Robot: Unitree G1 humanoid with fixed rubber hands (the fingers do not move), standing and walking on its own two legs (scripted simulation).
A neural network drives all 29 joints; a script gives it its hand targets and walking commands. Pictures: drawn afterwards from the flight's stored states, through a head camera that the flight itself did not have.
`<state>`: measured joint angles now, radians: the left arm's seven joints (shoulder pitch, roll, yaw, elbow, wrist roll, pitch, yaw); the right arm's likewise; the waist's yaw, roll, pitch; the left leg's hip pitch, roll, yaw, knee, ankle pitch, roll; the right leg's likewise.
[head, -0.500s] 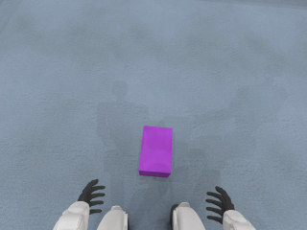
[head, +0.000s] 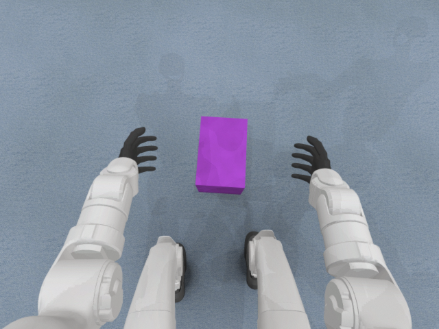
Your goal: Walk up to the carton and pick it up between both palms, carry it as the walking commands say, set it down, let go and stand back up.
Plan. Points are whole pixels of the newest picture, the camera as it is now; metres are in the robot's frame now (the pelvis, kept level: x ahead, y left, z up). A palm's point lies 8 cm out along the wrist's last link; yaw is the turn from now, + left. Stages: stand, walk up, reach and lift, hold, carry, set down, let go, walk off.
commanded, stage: reach and lift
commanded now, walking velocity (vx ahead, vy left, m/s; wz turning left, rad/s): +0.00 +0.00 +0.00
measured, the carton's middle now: (221, 157) +0.54 -0.02 -0.59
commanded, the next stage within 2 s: none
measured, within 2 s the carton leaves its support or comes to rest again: neither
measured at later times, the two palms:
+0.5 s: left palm (148, 111) +0.52 +0.15 -0.15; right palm (301, 113) +0.51 -0.18 -0.14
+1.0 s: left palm (164, 129) +0.52 +0.14 -0.26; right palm (285, 131) +0.52 -0.18 -0.25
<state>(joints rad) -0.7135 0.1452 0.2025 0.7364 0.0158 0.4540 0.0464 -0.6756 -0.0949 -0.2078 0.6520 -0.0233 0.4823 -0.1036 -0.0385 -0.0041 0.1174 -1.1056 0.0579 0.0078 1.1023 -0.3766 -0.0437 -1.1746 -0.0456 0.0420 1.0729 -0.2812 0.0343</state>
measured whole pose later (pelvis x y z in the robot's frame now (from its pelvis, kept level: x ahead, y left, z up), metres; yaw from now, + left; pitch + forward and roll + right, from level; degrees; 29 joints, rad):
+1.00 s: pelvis -0.04 +0.00 -0.11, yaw +2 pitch +29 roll +1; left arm -1.46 0.27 0.19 0.89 -0.08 0.20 0.17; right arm -1.46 -0.27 -0.29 0.89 0.06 0.19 -0.15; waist -0.06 0.00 0.52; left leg -1.60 0.02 -0.04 1.52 -0.44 -0.06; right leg -1.64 -0.03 0.08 1.47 -0.35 0.07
